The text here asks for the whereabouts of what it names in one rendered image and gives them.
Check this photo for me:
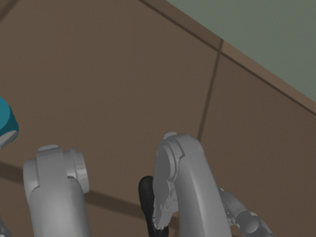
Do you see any left robot hand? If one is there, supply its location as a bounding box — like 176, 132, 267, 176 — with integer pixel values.
0, 130, 18, 149

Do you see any cup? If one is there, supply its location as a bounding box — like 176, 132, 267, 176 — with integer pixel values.
0, 97, 19, 141

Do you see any right robot hand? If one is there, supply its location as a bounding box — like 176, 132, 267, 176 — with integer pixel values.
217, 186, 248, 226

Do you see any right robot foot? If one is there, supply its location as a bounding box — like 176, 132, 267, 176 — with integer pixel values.
138, 176, 169, 237

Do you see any right robot arm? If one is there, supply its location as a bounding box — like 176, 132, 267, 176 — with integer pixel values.
235, 210, 277, 237

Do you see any left robot arm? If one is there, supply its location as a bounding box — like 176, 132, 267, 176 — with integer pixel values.
0, 214, 13, 237

